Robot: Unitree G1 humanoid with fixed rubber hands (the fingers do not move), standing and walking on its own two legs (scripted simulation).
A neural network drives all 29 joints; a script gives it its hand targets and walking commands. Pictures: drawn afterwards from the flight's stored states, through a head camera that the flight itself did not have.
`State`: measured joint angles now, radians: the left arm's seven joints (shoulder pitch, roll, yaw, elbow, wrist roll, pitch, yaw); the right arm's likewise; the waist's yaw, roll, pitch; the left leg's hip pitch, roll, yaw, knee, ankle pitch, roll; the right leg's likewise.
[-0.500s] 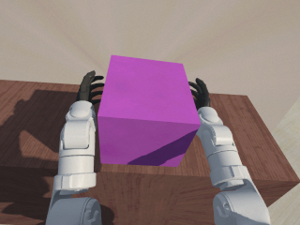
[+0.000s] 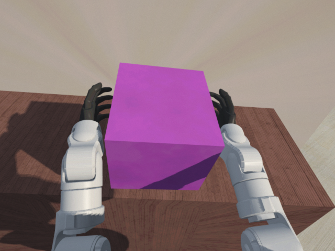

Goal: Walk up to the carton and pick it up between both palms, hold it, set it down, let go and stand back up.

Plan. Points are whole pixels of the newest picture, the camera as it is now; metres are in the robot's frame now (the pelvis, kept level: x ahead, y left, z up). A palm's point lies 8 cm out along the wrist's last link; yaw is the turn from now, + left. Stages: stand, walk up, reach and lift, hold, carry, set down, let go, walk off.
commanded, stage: hold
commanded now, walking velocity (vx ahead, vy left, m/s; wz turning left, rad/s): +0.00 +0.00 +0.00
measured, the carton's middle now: (159, 126) +0.37 +0.00 +0.14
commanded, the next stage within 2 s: none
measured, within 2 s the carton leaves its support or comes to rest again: neither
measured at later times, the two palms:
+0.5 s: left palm (90, 119) +0.34 +0.14 +0.20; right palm (226, 125) +0.34 -0.15 +0.17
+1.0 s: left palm (91, 120) +0.35 +0.14 +0.19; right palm (225, 124) +0.35 -0.15 +0.17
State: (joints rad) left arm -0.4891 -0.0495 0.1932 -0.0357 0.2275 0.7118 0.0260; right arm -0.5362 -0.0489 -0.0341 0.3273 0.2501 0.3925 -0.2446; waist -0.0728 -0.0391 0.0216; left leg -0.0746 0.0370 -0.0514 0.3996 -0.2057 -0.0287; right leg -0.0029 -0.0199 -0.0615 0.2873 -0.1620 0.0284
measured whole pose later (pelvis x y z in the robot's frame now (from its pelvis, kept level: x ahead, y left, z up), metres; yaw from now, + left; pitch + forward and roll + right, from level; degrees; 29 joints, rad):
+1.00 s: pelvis +0.00 +0.00 +0.00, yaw +0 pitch -7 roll -1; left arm -0.51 -0.05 0.21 0.01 0.24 0.70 0.02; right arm -0.56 -0.04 -0.05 0.37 0.23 0.38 -0.23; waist -0.06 -0.04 0.02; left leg -0.07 0.04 -0.05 0.37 -0.19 -0.03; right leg -0.01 -0.02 -0.06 0.28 -0.15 0.03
